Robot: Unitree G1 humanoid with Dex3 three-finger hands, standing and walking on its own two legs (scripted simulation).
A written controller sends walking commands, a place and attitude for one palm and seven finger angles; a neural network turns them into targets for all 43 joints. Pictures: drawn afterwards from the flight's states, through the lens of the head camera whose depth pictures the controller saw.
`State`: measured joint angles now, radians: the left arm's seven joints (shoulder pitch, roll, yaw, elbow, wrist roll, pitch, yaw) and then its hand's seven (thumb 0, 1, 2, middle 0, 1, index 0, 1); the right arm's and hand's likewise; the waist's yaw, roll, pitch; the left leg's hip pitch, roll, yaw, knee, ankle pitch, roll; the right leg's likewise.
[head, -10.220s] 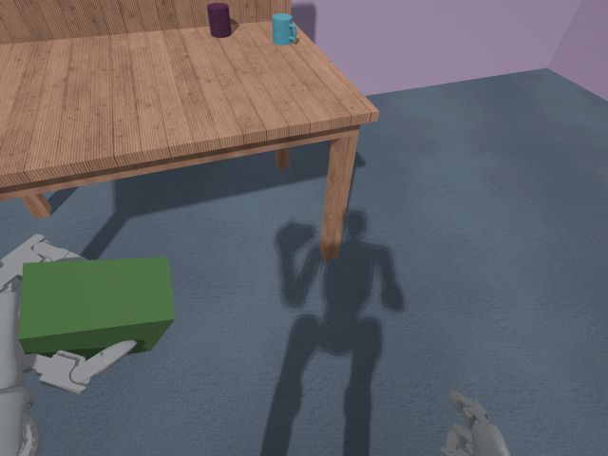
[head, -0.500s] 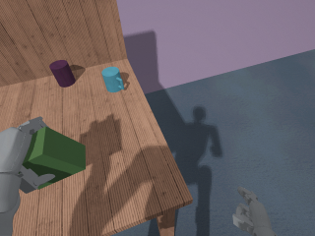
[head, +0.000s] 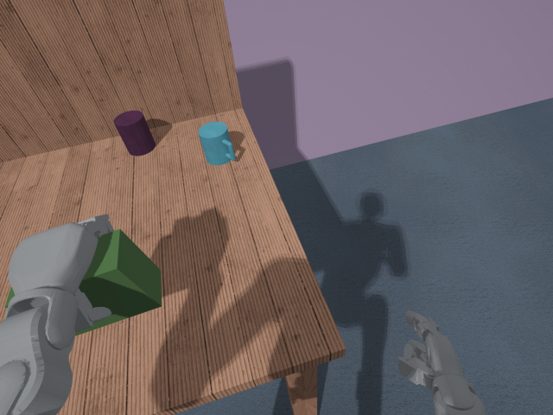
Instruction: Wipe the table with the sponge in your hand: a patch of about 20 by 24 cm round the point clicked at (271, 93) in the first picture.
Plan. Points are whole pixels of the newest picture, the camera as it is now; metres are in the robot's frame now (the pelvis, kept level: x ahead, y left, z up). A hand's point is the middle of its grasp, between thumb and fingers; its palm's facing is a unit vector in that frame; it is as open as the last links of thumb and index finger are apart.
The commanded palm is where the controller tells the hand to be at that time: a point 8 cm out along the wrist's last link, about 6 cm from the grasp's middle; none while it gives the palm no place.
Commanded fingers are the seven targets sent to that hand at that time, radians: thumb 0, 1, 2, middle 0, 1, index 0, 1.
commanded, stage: turn the palm down, sponge in hand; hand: left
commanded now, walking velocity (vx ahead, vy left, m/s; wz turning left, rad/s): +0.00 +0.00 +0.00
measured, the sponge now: (101, 291) +0.23 +0.29 +0.09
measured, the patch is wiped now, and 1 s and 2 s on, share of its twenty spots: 0.00 0.00 0.00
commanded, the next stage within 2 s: move the sponge above the wiping area in 0.48 s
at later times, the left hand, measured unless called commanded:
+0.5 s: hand (102, 280) +0.22 +0.27 +0.12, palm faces +0.07 -0.07 -0.99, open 9.9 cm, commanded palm +0.19 +0.26 +0.19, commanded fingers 0.00 0.10 1.30 -1.20 -1.60 -1.20 -1.60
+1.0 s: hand (101, 286) +0.22 +0.28 +0.11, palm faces +0.07 -0.09 -0.99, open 9.9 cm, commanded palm +0.19 +0.27 +0.17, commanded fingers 0.00 0.10 1.30 -1.20 -1.60 -1.20 -1.60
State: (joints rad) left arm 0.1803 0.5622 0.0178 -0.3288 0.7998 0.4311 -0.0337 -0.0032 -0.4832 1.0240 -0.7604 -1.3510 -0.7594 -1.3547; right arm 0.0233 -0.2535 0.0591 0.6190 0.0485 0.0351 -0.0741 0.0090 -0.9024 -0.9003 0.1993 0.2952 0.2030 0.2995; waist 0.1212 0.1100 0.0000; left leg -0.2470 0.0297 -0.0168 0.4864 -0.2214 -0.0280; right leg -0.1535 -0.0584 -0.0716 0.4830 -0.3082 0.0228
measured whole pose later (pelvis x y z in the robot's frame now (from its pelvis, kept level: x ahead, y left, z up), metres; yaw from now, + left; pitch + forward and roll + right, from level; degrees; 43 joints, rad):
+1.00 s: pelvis +0.00 +0.00 +0.00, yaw -1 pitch -2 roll +0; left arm 0.18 0.50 -0.04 -0.27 0.89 0.40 0.00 0.00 -0.48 1.03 -0.76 -1.35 -0.76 -1.35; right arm 0.01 -0.25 0.04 0.66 0.04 -0.01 -0.07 0.01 -0.90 -0.90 0.20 0.29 0.20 0.30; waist 0.13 0.11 0.00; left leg -0.22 0.03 -0.01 0.46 -0.21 -0.03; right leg -0.13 -0.05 -0.06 0.47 -0.30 0.02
